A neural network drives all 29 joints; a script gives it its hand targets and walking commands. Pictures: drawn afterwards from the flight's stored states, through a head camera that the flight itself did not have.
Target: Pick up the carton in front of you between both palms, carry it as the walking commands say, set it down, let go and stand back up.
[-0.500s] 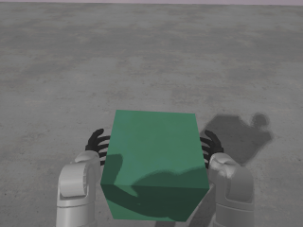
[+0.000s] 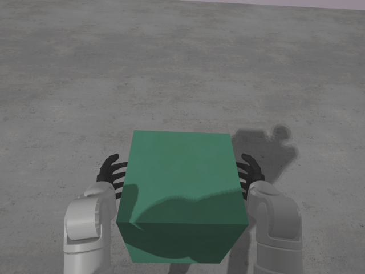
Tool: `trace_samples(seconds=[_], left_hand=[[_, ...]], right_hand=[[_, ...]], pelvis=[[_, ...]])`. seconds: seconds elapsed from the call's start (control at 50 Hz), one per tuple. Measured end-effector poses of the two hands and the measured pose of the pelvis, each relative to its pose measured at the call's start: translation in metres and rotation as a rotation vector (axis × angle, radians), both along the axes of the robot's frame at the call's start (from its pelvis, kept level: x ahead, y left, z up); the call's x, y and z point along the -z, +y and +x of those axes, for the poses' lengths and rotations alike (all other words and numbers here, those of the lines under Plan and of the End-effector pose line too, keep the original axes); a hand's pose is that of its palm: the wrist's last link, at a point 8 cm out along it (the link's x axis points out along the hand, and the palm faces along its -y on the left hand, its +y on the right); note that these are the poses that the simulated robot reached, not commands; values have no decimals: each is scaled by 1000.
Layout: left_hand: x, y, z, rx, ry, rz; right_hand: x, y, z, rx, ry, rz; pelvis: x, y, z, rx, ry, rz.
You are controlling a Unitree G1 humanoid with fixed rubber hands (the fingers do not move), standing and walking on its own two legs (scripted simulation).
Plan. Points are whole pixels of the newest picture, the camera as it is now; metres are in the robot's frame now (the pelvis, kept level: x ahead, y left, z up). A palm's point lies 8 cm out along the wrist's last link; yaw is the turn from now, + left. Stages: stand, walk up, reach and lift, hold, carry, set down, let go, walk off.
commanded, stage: carry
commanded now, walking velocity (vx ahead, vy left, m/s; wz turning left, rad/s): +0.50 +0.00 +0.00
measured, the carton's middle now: (179, 200) +0.28 +0.00 +0.00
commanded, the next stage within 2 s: none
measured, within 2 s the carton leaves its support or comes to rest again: neither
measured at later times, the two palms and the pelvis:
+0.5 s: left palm (138, 87) +0.59 +0.12 +0.08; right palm (236, 88) +0.61 -0.17 +0.07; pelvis +0.33 -0.04 +0.00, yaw +4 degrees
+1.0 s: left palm (137, 37) +0.92 +0.17 +0.07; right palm (212, 37) +0.93 -0.13 +0.08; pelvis +0.65 +0.01 -0.01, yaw +1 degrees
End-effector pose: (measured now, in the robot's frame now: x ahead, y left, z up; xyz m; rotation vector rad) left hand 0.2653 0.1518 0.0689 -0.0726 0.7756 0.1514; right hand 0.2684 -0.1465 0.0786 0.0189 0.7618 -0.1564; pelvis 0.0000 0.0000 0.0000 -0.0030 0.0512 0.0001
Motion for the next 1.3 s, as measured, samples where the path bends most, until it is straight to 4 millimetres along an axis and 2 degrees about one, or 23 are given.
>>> trace_samples(seconds=[0.14, 0.28, 0.36, 0.44, 0.52, 0.6, 0.7, 0.8, 0.86, 0.94, 1.0, 1.06, 1.18, 1.3], left_hand=[[-17, 7, 79, 15, -21, 3], [-37, 5, 167, -28, -109, 14], [-35, -6, 228, -44, -128, 30], [-20, -21, 291, -56, -106, 58], [-10, -29, 333, -72, -3, 59], [-19, -31, 375, -81, 6, 68], [-36, -31, 438, -62, -42, 74], [-47, -24, 511, -37, -106, 67], [-42, -13, 558, -28, -121, 57], [-19, 7, 623, -21, -115, 25], [-1, 16, 656, -31, -39, -13], [2, 19, 679, -19, 1, -16], [-14, 20, 723, -14, -49, -13], [-36, 11, 757, -30, -119, 23]], right_hand=[[-19, 7, 78, 3, -21, -9], [-37, 6, 177, -39, -109, 2], [-29, -5, 241, -53, -128, 21], [-5, -20, 309, -58, -106, 59], [6, -28, 355, -73, -4, 60], [-1, -30, 401, -88, 5, 63], [-16, -30, 459, -78, -44, 61], [-29, -24, 523, -50, -108, 58], [-27, -13, 568, -38, -123, 51], [-13, 7, 630, -28, -116, 24], [-2, 17, 663, -25, -40, 1], [-1, 20, 684, -13, 1, -3], [-18, 20, 728, -16, -49, -8], [-30, 11, 767, -38, -120, 22]], pelvis=[[-21, 7, 79, -15, 19, -33], [-17, -4, 176, -32, 14, -22], [-3, -17, 240, -43, 7, -6], [15, -34, 302, -63, -8, -16], [-1, -45, 344, -80, 3, 10], [-16, -49, 388, -73, 15, 35], [-23, -45, 450, -57, 18, 47], [-18, -31, 521, -46, 14, 37], [-8, -18, 567, -42, 9, 24], [12, 2, 628, -25, -12, 13], [7, 9, 652, -14, -5, 14], [-5, 14, 673, -5, 4, -1], [-15, 15, 715, -17, 15, -12], [-9, 4, 762, -29, -8, 11]])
